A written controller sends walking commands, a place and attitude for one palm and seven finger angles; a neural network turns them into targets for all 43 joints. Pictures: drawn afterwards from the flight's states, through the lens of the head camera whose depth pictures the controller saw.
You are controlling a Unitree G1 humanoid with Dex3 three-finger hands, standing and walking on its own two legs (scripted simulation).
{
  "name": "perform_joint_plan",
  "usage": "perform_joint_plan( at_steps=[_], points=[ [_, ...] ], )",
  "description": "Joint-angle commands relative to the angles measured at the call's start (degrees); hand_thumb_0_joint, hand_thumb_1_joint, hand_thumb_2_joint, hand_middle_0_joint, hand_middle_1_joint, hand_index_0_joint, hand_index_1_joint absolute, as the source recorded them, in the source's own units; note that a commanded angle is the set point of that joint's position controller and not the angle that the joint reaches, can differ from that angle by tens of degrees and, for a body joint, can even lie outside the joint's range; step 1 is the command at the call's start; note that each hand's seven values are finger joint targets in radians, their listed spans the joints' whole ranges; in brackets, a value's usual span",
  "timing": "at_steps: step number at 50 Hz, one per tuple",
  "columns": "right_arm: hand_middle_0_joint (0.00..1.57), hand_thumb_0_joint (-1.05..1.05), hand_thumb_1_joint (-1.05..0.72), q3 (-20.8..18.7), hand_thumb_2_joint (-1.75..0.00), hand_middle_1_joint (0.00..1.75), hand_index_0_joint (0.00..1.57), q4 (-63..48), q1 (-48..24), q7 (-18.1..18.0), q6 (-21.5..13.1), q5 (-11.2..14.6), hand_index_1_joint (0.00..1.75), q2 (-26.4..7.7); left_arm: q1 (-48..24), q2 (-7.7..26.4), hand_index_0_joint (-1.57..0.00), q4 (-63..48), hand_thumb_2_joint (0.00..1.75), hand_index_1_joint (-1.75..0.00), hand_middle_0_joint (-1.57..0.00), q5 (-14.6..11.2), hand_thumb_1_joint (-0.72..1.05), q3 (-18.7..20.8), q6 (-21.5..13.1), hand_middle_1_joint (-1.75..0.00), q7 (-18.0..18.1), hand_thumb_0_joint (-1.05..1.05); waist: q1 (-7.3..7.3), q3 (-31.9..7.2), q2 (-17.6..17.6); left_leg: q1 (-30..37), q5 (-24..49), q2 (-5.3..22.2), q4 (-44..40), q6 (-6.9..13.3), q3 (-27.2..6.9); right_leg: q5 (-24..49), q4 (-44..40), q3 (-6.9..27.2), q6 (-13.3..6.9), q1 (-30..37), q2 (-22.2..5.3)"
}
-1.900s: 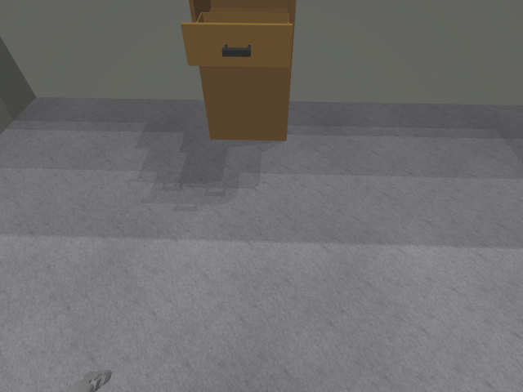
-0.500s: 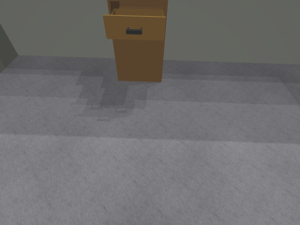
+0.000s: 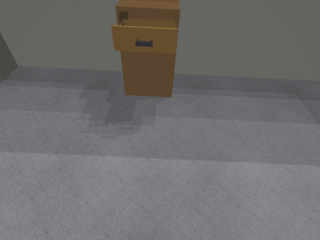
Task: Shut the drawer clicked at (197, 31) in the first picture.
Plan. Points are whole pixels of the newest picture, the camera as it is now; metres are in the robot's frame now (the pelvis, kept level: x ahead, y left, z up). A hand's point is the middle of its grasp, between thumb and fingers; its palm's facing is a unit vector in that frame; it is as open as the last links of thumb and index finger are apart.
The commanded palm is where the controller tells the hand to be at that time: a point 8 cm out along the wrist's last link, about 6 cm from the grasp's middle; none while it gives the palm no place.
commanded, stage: walk to a spot facing it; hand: left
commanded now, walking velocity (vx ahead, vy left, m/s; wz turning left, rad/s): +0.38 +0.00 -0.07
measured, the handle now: (144, 42) +1.29 +0.19 -0.06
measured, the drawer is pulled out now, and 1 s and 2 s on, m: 0.29 0.29 0.29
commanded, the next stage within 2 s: take the last steps up to it in 1.40 s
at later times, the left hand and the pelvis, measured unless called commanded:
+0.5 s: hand (131, 193) +0.31 +0.12 -0.17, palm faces -0.05 -0.98 -0.21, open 7.4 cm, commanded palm none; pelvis +0.18 -0.06 -0.02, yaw -2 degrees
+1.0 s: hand (130, 205) +0.27 +0.12 -0.18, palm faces +0.18 -0.98 -0.12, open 7.4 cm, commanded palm none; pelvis +0.40 -0.02 -0.01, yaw +3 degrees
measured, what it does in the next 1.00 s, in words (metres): walks ahead: right foot, then left foot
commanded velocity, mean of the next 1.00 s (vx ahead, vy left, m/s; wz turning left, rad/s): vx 0.38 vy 0.00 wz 0.04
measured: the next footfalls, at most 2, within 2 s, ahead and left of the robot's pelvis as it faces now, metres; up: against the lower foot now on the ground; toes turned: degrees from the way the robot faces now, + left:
right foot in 0.40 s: +0.30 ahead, -0.15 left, +0.00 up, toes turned -11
left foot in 0.96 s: +0.51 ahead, +0.08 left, +0.00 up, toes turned +12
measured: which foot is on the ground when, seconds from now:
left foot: down 0.00-0.40, up 0.42-0.94, down 0.96-1.00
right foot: down 0.00-0.04, up 0.06-0.38, down 0.40-0.96, up 0.98-1.00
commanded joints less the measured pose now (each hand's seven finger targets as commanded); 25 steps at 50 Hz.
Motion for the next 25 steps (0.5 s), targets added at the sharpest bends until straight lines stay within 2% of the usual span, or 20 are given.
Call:
perform_joint_plan(
  at_steps=[1, 2, 3, 4, 5, 6, 8, 11, 13, 14, 15, 17, 18, 19, 20, 21, 22, 23, 24, 25],
  points=[
    [0.20, 0.00, -0.90, -2.16, -0.90, 0.30, 0.20, -1.94, 6.45, -0.77, -2.66, 0.49, 0.30, -6.08, -1.37, 7.59, -0.20, -3.56, 0.90, -0.30, -0.20, 0.02, 0.90, 2.44, -1.37, -0.30, 0.61, 0.00, -3.64, 10.44, 1.03, 1.53, -3.68, 4.24, -8.50, 2.75, -4.19, -9.86, -1.51, 6.73, -5.27, -13.18, -5.69],
    [0.20, 0.00, -0.90, -3.04, -0.90, 0.30, 0.20, -0.11, 11.93, -1.04, -3.03, 0.13, 0.30, -8.82, -3.18, 4.47, -0.20, -4.66, 0.90, -0.30, -0.20, 0.11, 0.90, 2.07, -1.50, -0.30, 0.41, 0.00, -5.66, 10.48, 11.49, 7.94, -4.80, 12.08, -15.56, 6.15, -15.37, -7.19, 12.44, -0.97, -2.96, -21.22, -0.29],
    [0.20, 0.00, -0.90, -3.78, -0.90, 0.30, 0.20, 1.54, 18.09, -1.66, -3.49, -0.04, 0.30, -10.02, -7.84, 2.87, -0.20, -7.02, 0.90, -0.30, -0.20, 0.34, 0.90, 1.65, -2.17, -0.30, 0.58, 0.00, -7.71, 12.52, 16.76, 13.50, 0.81, 19.14, -21.73, 10.08, -26.33, -12.14, 24.79, -4.19, -1.63, -31.57, 1.24],
    [0.20, 0.00, -0.90, -3.29, -0.90, 0.30, 0.20, 2.24, 20.07, -2.18, -3.74, 0.17, 0.30, -8.44, -9.75, 3.63, -0.20, -7.94, 0.90, -0.30, -0.20, 0.69, 0.90, 2.03, -2.54, -0.30, 0.82, 0.00, -7.43, 14.29, 12.29, 15.64, 11.55, 20.69, -20.93, 11.42, -26.72, -11.04, 30.73, -0.33, -1.71, -36.39, -1.87],
    [0.20, 0.00, -0.90, -2.69, -0.90, 0.30, 0.20, 2.31, 20.37, -2.46, -4.28, 0.50, 0.30, -6.29, -9.61, 4.25, -0.20, -7.67, 0.90, -0.30, -0.20, 0.64, 0.90, 2.31, -3.10, -0.30, 0.65, 0.00, -6.81, 13.21, 9.32, 17.54, 22.55, 20.71, -18.81, 12.29, -24.40, -9.03, 33.73, 0.43, -1.71, -37.91, -3.55],
    [0.20, 0.00, -0.90, -2.45, -0.90, 0.30, 0.20, 2.06, 19.43, -2.67, -4.68, 0.47, 0.30, -5.00, -9.19, 3.01, -0.20, -7.07, 0.90, -0.30, -0.20, 0.48, 0.90, 2.38, -3.35, -0.30, 0.32, 0.00, -6.04, 11.80, 6.33, 18.18, 29.71, 20.00, -17.22, 12.26, -20.34, -7.87, 35.35, 0.24, -1.60, -37.40, -4.97],
    [0.20, 0.00, -0.90, -2.46, -0.90, 0.30, 0.20, 1.51, 17.58, -2.91, -5.31, 0.43, 0.30, -3.88, -8.60, 1.01, -0.20, -6.83, 0.90, -0.30, -0.20, 0.32, 0.90, 2.41, -2.96, -0.30, -0.34, 0.00, -4.19, 10.14, 5.88, 16.67, 30.39, 17.20, -18.02, 10.89, -13.50, -4.65, 34.20, -1.10, -1.06, -34.81, -6.16],
    [0.20, 0.00, -0.90, -2.55, -0.90, 0.30, 0.20, 1.93, 16.67, -3.07, -5.71, 0.57, 0.30, -2.53, -10.78, -1.38, -0.20, -7.82, 0.90, -0.30, -0.20, 0.18, 0.90, 2.12, -2.15, -0.30, -1.16, 0.00, -2.94, 11.60, 6.24, 12.46, 27.03, 13.84, -21.09, 9.13, -6.37, 1.99, 27.05, -4.12, -0.59, -32.06, -6.36],
    [0.20, 0.00, -0.90, -2.55, -0.90, 0.30, 0.20, 2.30, 15.83, -3.00, -5.70, 0.43, 0.30, -1.99, -12.90, -2.52, -0.20, -8.92, 0.90, -0.30, -0.20, -0.10, 0.90, 1.94, -2.09, -0.30, -1.44, 0.00, -2.61, 12.37, 8.11, 8.75, 27.25, 11.90, -21.76, 8.03, -2.13, 5.24, 17.10, -6.92, -0.95, -25.61, -5.48],
    [0.20, 0.00, -0.90, -2.59, -0.90, 0.30, 0.20, 2.82, 16.22, -2.96, -5.61, 0.40, 0.30, -2.08, -13.29, -2.83, -0.20, -8.97, 0.90, -0.30, -0.20, -0.17, 0.90, 1.96, -2.22, -0.30, -1.46, 0.00, -2.81, 11.73, 8.21, 7.82, 29.33, 11.49, -21.48, 7.85, -1.14, 6.24, 13.69, -8.43, -1.41, -21.64, -4.16],
    [0.20, 0.00, -0.90, -2.81, -0.90, 0.30, 0.20, 3.37, 16.35, -2.89, -5.50, 0.40, 0.30, -2.51, -12.59, -2.57, -0.20, -8.79, 0.90, -0.30, -0.20, -0.20, 0.90, 2.17, -2.32, -0.30, -1.33, 0.00, -2.24, 10.87, 8.19, 7.52, 33.38, 11.99, -20.32, 7.76, -0.61, 6.61, 12.39, -9.04, -2.08, -18.00, -3.09],
    [0.20, 0.00, -0.90, -3.29, -0.90, 0.30, 0.20, 3.57, 15.16, -2.88, -5.38, 0.73, 0.30, -3.84, -6.32, -1.44, -0.20, -7.03, 0.90, -0.30, -0.20, 0.05, 0.90, 2.86, -2.54, -0.30, -0.94, 0.00, 0.88, 7.13, 7.02, 7.47, 44.04, 12.39, -12.65, 7.12, 1.55, 8.03, 9.19, -9.11, -3.59, -9.04, -1.58],
    [0.20, 0.00, -0.90, -3.50, -0.90, 0.30, 0.20, 3.53, 14.31, -2.80, -5.33, 0.97, 0.30, -4.28, 0.14, 0.03, -0.20, -5.05, 0.90, -0.30, -0.20, 0.29, 0.90, 3.49, -2.86, -0.30, -0.66, 0.00, 3.98, 3.73, 5.90, 6.65, 45.74, 11.43, -4.97, 5.79, 3.00, 10.78, 6.08, -9.45, -3.98, -1.12, -0.85],
    [0.20, 0.00, -0.90, -3.60, -0.90, 0.30, 0.20, 3.24, 14.21, -2.44, -5.23, 1.11, 0.30, -3.68, 8.85, 2.95, -0.20, -2.43, 0.90, -0.30, -0.20, 0.72, 0.90, 4.41, -3.62, -0.30, -0.20, 0.00, 7.59, -1.53, 1.77, 1.40, 40.40, 8.97, 7.26, 3.72, 3.66, 11.65, 3.22, -7.29, -4.67, 11.62, -1.52],
    [0.20, 0.00, -0.90, -3.00, -0.90, 0.30, 0.20, 2.50, 17.41, -1.50, -5.07, 1.67, 0.30, -0.19, 15.35, 9.11, -0.20, -0.98, 0.90, -0.30, -0.20, 1.21, 0.90, 6.04, -4.37, -0.30, 0.84, 0.00, 9.23, -9.13, -10.65, -12.13, 14.95, 3.47, 25.92, 1.74, 5.75, 3.97, -1.52, 9.84, -8.67, 24.74, -16.03],
    [0.20, 0.00, -0.90, -2.77, -0.90, 0.30, 0.20, 0.67, 18.59, -1.68, -4.92, 1.72, 0.30, 2.22, 16.47, 13.67, -0.20, -0.45, 0.90, -0.30, -0.20, 0.31, 0.90, 6.85, -4.20, -0.30, 1.31, 0.00, 6.89, -12.78, -17.66, -20.67, -9.94, -1.42, 44.77, 1.31, 1.46, 0.20, -10.80, 33.60, -13.11, 24.60, -28.81],
    [0.20, 0.00, -0.90, -3.29, -0.90, 0.30, 0.20, 0.37, 13.78, -1.57, -4.56, 1.81, 0.30, 1.08, 11.23, 11.80, -0.20, -1.53, 0.90, -0.30, -0.20, -0.53, 0.90, 6.61, -3.69, -0.30, 1.41, 0.00, 6.39, -5.58, -10.08, -22.43, -7.24, 2.41, 49.14, 2.71, -2.13, -10.49, -15.05, 31.42, -13.19, 16.21, -27.36],
    [0.20, 0.00, -0.90, -3.59, -0.90, 0.30, 0.20, 0.13, 10.36, -1.13, -4.31, 1.59, 0.30, 2.30, 5.54, 9.10, -0.20, -2.64, 0.90, -0.30, -0.20, -0.38, 0.90, 5.58, -3.67, -0.30, 1.31, 0.00, 4.32, 1.39, -7.79, -23.49, -1.78, 4.68, 49.89, 2.69, -1.32, -15.50, -17.41, 26.93, -11.07, 6.29, -25.17],
    [0.20, 0.00, -0.90, -3.60, -0.90, 0.30, 0.20, -0.51, 8.68, -1.06, -3.96, 1.02, 0.30, 2.64, 1.92, 5.90, -0.20, -3.61, 0.90, -0.30, -0.20, -0.22, 0.90, 4.57, -3.94, -0.30, 1.47, 0.00, 2.18, 5.11, -3.15, -23.03, 1.39, 6.34, 47.79, 2.45, -1.95, -12.51, -17.23, 21.87, -9.93, -2.10, -23.46],
    [0.20, 0.00, -0.90, -3.56, -0.90, 0.30, 0.20, -0.07, 9.73, -0.99, -3.31, 0.64, 0.30, 3.86, -1.32, 3.70, -0.20, -4.21, 0.90, -0.30, -0.20, -0.01, 0.90, 3.97, -4.25, -0.30, 1.61, 0.00, -0.19, 6.36, -1.10, -20.21, 3.63, 7.46, 45.55, 2.06, -1.97, -8.03, -17.53, 14.92, -8.96, -6.61, -21.75]
  ],
)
